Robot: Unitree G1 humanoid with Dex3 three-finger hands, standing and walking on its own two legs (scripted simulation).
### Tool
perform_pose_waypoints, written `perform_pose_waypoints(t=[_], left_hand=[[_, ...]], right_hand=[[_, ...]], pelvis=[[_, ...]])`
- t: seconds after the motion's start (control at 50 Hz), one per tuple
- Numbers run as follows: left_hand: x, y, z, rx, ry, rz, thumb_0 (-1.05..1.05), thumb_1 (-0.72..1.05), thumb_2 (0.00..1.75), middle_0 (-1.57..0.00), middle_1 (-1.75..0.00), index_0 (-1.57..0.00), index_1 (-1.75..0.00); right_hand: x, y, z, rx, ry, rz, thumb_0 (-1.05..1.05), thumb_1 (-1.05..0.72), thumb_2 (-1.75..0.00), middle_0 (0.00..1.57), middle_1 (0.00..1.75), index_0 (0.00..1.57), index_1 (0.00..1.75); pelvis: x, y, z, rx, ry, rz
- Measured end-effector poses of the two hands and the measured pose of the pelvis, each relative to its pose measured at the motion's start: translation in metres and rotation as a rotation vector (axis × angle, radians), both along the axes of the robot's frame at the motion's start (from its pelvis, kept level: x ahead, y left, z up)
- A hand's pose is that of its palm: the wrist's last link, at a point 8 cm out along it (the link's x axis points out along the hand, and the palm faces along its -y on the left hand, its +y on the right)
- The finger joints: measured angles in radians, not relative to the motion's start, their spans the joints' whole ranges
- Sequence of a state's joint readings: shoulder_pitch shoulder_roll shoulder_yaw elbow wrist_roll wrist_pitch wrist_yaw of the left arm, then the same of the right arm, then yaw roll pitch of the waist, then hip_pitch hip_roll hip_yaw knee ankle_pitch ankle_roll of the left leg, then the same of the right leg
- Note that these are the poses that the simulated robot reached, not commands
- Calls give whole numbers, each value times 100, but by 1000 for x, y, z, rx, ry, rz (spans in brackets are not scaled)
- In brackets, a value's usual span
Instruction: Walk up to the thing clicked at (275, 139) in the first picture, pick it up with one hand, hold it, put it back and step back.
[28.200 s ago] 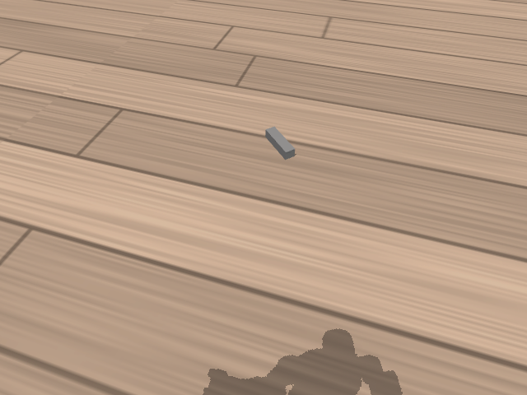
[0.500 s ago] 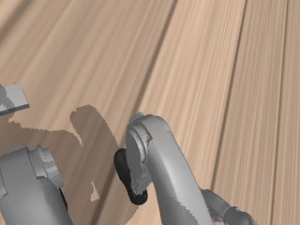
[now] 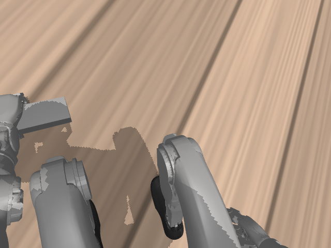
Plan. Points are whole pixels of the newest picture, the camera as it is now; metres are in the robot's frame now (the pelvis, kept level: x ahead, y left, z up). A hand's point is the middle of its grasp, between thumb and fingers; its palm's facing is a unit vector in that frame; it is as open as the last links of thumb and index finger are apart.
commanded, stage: settle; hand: left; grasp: from above
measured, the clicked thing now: (21, 120) +0.43 +0.29 -0.22
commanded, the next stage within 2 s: lift in 0.26 s
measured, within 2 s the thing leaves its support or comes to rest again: neither
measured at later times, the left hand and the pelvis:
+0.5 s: hand out of the picture +0.41 +0.30 -0.13, palm faces -0.42 -0.10 -0.90, open 9.0 cm; pelvis -0.01 -0.01 +0.03, yaw +4 degrees
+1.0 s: hand out of the picture +0.35 +0.31 +0.01, palm faces -0.43 -0.12 -0.89, open 9.0 cm; pelvis -0.01 +0.00 +0.13, yaw +7 degrees
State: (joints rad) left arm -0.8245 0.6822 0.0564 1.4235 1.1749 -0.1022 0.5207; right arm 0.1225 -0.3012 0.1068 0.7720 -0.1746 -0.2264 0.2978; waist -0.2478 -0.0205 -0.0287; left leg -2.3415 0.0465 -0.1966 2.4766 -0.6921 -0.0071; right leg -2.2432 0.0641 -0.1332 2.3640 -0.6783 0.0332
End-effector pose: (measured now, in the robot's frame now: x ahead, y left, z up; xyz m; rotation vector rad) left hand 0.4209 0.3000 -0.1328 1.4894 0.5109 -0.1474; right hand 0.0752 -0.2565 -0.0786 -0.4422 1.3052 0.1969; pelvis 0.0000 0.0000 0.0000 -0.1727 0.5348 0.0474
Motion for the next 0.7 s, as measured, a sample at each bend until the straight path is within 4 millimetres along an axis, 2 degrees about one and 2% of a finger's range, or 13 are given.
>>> perform_pose_waypoints(t=[0.14, 0.34, 0.52, 0.7], left_hand=[[-3, 0, 23, -12, 38, -7, 1, 14, 38, -75, -54, -77, -50], [-5, -1, 43, -17, 28, -52, 1, 14, 38, -79, -46, -79, -44], [-8, 1, 65, -20, 25, -31, 1, 14, 39, -81, -42, -81, -41], [-23, 6, 103, -25, 49, -25, 1, 14, 38, -81, -41, -81, -40]], right_hand=[[7, -5, -4, -13, -18, -31, 0, -91, -90, 20, 30, 20, 30], [-1, -14, 1, -78, 9, -83, 0, -90, -89, 20, 30, 20, 30], [-6, -16, 14, -110, 12, -131, 0, -90, -90, 21, 30, 20, 30], [1, -12, 35, -106, -16, -184, 0, -90, -90, 21, 30, 20, 30]], pelvis=[[-4, -3, 7, 25, 3, 17], [-7, -6, 16, 42, 11, 33], [-8, -6, 30, 48, 30, 42], [-10, -4, 56, 54, 45, 56]])
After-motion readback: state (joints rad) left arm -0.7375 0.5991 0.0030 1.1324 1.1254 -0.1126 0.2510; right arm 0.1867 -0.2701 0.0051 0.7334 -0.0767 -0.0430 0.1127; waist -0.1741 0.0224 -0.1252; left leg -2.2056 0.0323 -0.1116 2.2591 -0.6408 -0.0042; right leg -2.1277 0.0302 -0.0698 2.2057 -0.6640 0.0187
